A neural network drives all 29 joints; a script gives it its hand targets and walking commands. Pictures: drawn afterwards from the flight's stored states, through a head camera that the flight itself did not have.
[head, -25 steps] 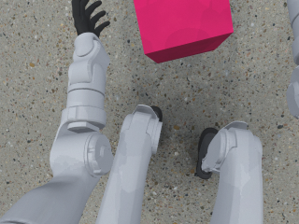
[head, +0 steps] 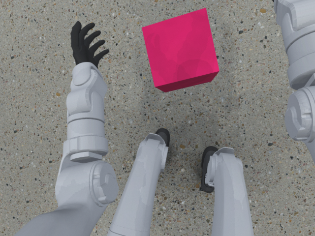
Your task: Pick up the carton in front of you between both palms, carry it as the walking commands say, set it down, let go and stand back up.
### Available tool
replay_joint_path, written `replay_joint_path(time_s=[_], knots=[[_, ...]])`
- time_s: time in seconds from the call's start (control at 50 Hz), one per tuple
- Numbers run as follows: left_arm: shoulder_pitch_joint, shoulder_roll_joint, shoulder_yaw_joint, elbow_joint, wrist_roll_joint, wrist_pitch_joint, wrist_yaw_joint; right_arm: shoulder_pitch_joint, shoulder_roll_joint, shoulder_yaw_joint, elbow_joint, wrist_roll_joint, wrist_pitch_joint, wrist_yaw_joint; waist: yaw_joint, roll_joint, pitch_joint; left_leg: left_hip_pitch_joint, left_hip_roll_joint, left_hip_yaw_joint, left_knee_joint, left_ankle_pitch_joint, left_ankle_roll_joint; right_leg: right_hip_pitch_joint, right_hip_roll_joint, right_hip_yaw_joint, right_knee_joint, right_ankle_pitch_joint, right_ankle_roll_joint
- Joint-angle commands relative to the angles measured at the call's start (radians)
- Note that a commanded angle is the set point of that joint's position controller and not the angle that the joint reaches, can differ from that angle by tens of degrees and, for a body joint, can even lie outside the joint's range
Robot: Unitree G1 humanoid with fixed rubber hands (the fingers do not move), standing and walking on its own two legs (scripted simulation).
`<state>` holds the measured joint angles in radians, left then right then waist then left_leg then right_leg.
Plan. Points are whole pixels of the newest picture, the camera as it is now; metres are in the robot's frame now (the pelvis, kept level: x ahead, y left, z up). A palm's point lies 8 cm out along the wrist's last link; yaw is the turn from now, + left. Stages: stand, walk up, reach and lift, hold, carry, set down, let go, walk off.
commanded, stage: set down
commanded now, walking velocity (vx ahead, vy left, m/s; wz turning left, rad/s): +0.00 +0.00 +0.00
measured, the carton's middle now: (181, 58) +0.55 +0.07 -0.45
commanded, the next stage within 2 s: let go in 0.12 s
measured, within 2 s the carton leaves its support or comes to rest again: neither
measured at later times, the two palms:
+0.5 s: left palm (53, 82) +0.39 +0.22 +0.03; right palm out of the picture +0.48 -0.17 +0.02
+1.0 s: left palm out of the picture +0.27 +0.26 +0.12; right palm out of the picture +0.35 -0.18 +0.10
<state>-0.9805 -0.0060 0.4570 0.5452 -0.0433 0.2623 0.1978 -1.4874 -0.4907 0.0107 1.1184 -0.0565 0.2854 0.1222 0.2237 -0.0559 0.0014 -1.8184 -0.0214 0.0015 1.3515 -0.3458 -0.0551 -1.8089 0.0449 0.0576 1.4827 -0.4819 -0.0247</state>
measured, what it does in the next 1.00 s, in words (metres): rises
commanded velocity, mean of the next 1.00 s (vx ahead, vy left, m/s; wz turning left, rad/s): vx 0.00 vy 0.00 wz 0.00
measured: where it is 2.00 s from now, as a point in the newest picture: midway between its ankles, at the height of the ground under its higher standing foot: (183, 167)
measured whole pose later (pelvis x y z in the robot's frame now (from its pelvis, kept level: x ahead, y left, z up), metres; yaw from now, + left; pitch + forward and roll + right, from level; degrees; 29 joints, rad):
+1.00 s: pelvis +0.11 +0.03 +0.19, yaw -2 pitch +8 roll +0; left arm 0.19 0.21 -0.02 0.36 -0.04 0.06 -0.07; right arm -0.03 -0.17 -0.12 0.57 -0.06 0.03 -0.02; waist 0.10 0.03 0.03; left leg -0.46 -0.04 -0.04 0.58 -0.27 0.02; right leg -0.38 0.00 0.05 0.57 -0.34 0.02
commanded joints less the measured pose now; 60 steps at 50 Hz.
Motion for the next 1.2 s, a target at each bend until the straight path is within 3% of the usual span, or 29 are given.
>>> replay_joint_path(time_s=[0.0, 0.1, 0.18, 0.26, 0.32, 0.36, 0.42, 0.54, 0.7, 0.86, 0.96, 1.04, 1.18], knots=[[-0.14, 0.049, 0.011, -0.109, 0.04, -0.031, -0.03, -0.238, -0.08, -0.091, -0.085, -0.057, -0.04, 0.0, 0.041, -0.152, -0.948, 0.568, -0.047, 0.134, -0.147, 0.351, -0.042, 0.648, 0.03, -0.006, -0.257, 0.31, 0.014], [-0.08, 0.051, 0.028, -0.145, 0.066, -0.033, -0.034, -0.22, -0.057, -0.088, -0.139, -0.061, -0.049, 0.003, 0.062, -0.195, -1.034, 0.626, -0.047, 0.133, -0.233, 0.399, -0.038, 0.831, 0.032, 0.0, -0.337, 0.395, 0.02], [0.046, 0.045, -0.003, -0.172, 0.087, -0.046, -0.065, -0.083, -0.006, -0.119, -0.185, -0.09, -0.053, -0.01, 0.034, -0.224, -1.116, 0.641, -0.048, 0.142, -0.295, 0.442, -0.038, 1.022, 0.032, 0.009, -0.392, 0.562, 0.033], [0.206, 0.064, -0.066, -0.21, 0.113, -0.077, -0.125, 0.117, 0.072, -0.185, -0.295, -0.12, -0.069, -0.054, 0.006, -0.197, -1.192, 0.709, -0.051, 0.141, -0.346, 0.504, -0.03, 1.156, 0.04, 0.022, -0.444, 0.746, 0.042], [0.349, 0.109, -0.115, -0.215, 0.123, -0.106, -0.172, 0.303, 0.148, -0.225, -0.389, -0.122, -0.091, -0.101, -0.005, -0.147, -1.159, 0.805, -0.051, 0.131, -0.389, 0.529, -0.017, 1.171, 0.044, 0.025, -0.509, 0.776, 0.045], [0.434, 0.14, -0.145, -0.202, 0.126, -0.127, -0.206, 0.43, 0.21, -0.236, -0.441, -0.118, -0.11, -0.139, -0.01, -0.116, -1.079, 0.872, -0.048, 0.12, -0.427, 0.511, -0.004, 1.148, 0.044, 0.021, -0.567, 0.718, 0.05], [0.529, 0.176, -0.18, -0.172, 0.129, -0.15, -0.252, 0.569, 0.274, -0.246, -0.515, -0.11, -0.139, -0.189, -0.02, -0.076, -0.898, 0.975, -0.042, 0.095, -0.498, 0.435, 0.016, 1.082, 0.041, 0.004, -0.662, 0.531, 0.057], [0.723, 0.219, -0.282, -0.135, 0.079, -0.178, -0.313, 0.814, 0.285, -0.201, -0.594, -0.086, -0.181, -0.224, -0.059, -0.035, -0.602, 1.227, -0.011, 0.042, -0.612, 0.252, 0.029, 1.017, 0.018, -0.042, -0.808, 0.153, 0.059], [0.996, 0.256, -0.423, -0.257, 0.006, -0.232, -0.306, 1.157, 0.234, -0.175, -0.653, -0.038, -0.252, -0.201, -0.093, 0.068, -0.432, 1.559, 0.003, -0.03, -0.736, 0.287, 0.02, 1.162, 0.024, -0.068, -0.88, 0.14, 0.02], [1.118, 0.287, -0.453, -0.291, -0.001, -0.226, -0.269, 1.386, 0.237, -0.154, -0.629, -0.004, -0.274, -0.156, -0.14, 0.097, -0.241, 1.699, 0.008, -0.06, -0.804, 0.419, 0.013, 1.291, 0.015, -0.058, -0.975, 0.209, 0.004], [1.174, 0.294, -0.44, -0.27, 0.009, -0.211, -0.264, 1.524, 0.232, -0.13, -0.646, 0.008, -0.261, -0.132, -0.181, 0.077, -0.181, 1.757, -0.003, -0.056, -0.848, 0.526, 0.013, 1.418, 0.008, -0.053, -1.032, 0.355, 0.021], [1.207, 0.307, -0.415, -0.239, 0.021, -0.209, -0.259, 1.594, 0.219, -0.106, -0.699, 0.022, -0.258, -0.11, -0.195, 0.05, -0.165, 1.788, -0.017, -0.049, -0.878, 0.582, 0.014, 1.527, 0.002, -0.043, -1.066, 0.49, 0.036], [1.225, 0.322, -0.393, -0.201, 0.033, -0.209, -0.262, 1.68, 0.203, -0.068, -0.778, 0.056, -0.247, -0.075, -0.2, 0.023, -0.116, 1.778, -0.037, -0.025, -0.926, 0.534, 0.029, 1.658, -0.013, -0.019, -1.098, 0.625, 0.057]])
